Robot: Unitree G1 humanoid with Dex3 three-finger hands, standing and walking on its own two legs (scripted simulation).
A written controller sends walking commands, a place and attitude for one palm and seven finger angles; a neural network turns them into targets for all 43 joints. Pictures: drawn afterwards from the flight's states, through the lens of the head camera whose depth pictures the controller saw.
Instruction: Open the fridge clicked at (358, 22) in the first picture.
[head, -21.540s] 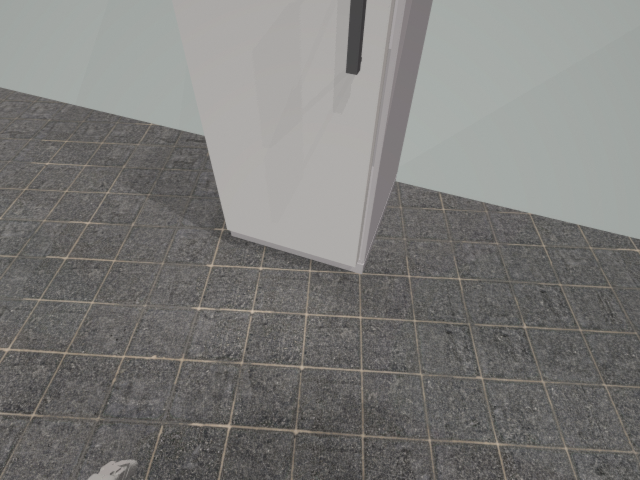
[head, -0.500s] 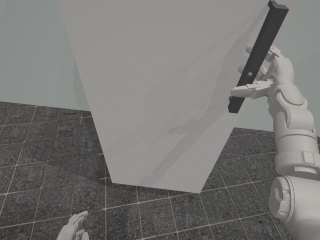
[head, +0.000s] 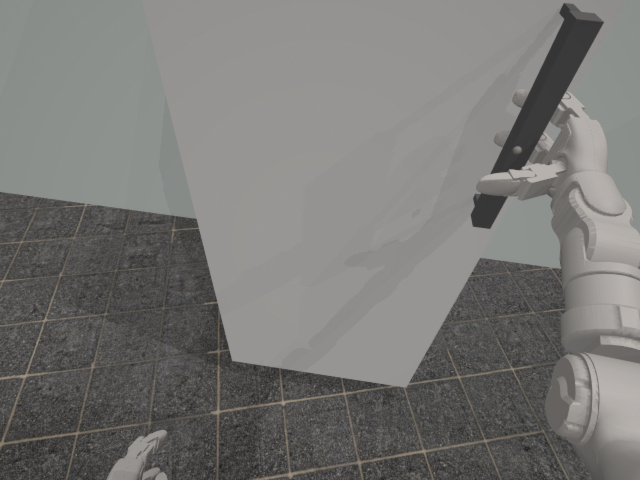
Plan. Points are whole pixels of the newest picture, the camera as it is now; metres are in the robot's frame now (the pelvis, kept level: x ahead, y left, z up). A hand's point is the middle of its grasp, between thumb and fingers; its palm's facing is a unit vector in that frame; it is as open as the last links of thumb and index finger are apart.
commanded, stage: grip the handle and tug to test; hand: right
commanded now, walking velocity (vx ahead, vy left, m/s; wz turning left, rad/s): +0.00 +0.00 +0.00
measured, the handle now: (517, 132) +0.51 -0.20 +0.22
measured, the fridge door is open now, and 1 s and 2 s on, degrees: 0 0 1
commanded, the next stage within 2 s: pull the door a little, standing still in 1.44 s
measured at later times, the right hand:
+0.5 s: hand (513, 148) +0.45 -0.18 +0.22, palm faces +0.08 +1.00 -0.02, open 9.0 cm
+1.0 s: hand (511, 149) +0.46 -0.18 +0.22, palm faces +0.07 +1.00 -0.01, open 6.0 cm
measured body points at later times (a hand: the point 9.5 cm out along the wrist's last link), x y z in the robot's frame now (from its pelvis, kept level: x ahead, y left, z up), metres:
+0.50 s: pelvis +0.00 +0.00 +0.00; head +0.01 +0.01 +0.45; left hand +0.14 +0.24 -0.11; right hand +0.44 -0.23 +0.23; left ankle +0.05 +0.10 -0.74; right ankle -0.04 -0.11 -0.74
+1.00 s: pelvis +0.01 +0.00 +0.00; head +0.01 +0.01 +0.45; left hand +0.12 +0.24 -0.11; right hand +0.45 -0.23 +0.22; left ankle +0.05 +0.10 -0.74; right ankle -0.04 -0.11 -0.74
